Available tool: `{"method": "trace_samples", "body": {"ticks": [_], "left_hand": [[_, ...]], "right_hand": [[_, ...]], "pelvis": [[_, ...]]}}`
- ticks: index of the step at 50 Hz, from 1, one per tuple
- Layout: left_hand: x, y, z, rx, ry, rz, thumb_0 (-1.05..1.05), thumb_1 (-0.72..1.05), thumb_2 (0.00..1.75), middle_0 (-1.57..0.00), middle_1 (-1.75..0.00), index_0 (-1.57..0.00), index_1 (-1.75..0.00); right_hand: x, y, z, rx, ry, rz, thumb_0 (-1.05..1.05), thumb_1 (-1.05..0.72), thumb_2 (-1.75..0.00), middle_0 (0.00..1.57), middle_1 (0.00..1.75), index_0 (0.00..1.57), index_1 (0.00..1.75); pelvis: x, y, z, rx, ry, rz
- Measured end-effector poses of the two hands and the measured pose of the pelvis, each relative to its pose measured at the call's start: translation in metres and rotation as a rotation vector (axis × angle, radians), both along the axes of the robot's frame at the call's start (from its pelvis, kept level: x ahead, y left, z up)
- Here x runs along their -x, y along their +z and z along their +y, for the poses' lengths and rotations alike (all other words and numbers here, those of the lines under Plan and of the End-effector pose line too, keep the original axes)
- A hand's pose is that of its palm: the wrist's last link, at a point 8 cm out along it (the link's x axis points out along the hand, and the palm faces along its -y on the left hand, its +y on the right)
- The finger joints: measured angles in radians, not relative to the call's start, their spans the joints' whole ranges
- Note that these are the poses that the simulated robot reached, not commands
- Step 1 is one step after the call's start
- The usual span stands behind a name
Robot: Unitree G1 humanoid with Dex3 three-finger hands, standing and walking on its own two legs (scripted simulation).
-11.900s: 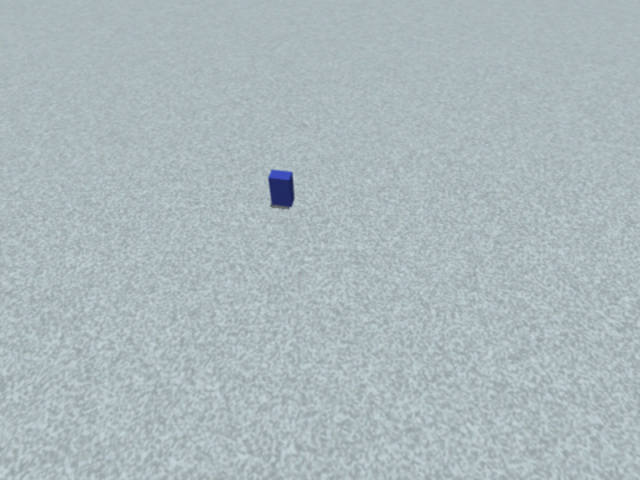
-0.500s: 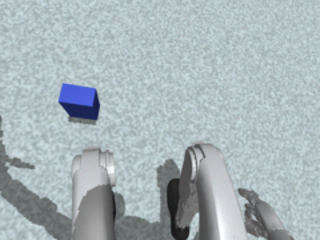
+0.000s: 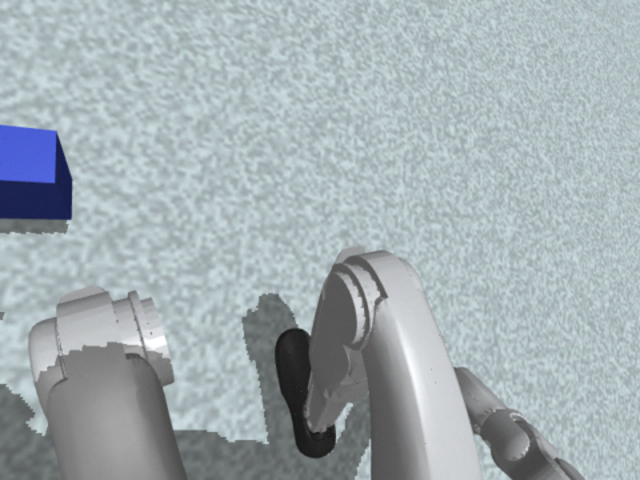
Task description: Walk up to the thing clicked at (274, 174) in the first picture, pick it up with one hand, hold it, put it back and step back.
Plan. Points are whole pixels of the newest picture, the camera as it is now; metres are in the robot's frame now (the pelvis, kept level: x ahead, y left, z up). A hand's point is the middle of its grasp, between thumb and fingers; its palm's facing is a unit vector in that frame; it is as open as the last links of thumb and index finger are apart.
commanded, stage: close in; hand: left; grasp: from the side
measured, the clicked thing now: (17, 178) +0.47 +0.27 -0.22
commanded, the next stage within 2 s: rest palm in 0.74 s
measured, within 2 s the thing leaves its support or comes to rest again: neither
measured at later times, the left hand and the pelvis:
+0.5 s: hand out of the picture +0.43 +0.29 -0.17, palm faces +0.29 -0.96 +0.01, open 17.7 cm; pelvis -0.01 +0.01 -0.01, yaw -2 degrees
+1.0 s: hand (2, 199) +0.44 +0.28 -0.18, palm faces +0.32 -0.95 -0.01, open 17.4 cm; pelvis -0.01 +0.01 -0.01, yaw -3 degrees
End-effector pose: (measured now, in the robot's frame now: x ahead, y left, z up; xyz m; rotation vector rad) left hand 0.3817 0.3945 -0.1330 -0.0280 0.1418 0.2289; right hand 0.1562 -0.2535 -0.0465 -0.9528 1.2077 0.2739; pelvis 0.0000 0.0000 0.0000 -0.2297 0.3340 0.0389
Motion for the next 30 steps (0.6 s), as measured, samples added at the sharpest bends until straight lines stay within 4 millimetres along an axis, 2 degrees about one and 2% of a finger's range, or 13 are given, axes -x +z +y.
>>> {"method": "trace_samples", "body": {"ticks": [11, 21, 30], "left_hand": [[-0.005, -0.025, -0.035, 0.026, 0.101, -0.054, -0.01, -0.61, 0.02, -0.07, -0.11, -0.07, -0.09], [-0.008, -0.028, -0.052, -0.026, 0.061, -0.062, -0.01, -0.61, 0.03, -0.05, -0.09, -0.06, -0.08], [-0.015, -0.037, -0.069, -0.019, 0.081, -0.07, -0.01, -0.61, 0.06, -0.05, -0.1, -0.06, -0.09]], "right_hand": [[0.007, 0.007, 0.003, 0.051, 0.067, 0.013, 0.0, -0.96, -0.91, 0.2, 0.3, 0.21, 0.3], [0.024, 0.007, 0.001, 0.082, 0.072, 0.067, 0.0, -0.96, -0.91, 0.2, 0.3, 0.21, 0.3], [0.03, 0.009, 0.004, 0.09, 0.076, 0.087, 0.0, -0.95, -0.91, 0.2, 0.3, 0.21, 0.3]], "pelvis": [[0.009, -0.011, 0.002, 0.028, -0.02, -0.085], [0.013, -0.013, 0.005, 0.04, -0.023, -0.11], [0.013, -0.015, 0.004, 0.051, -0.034, -0.124]]}}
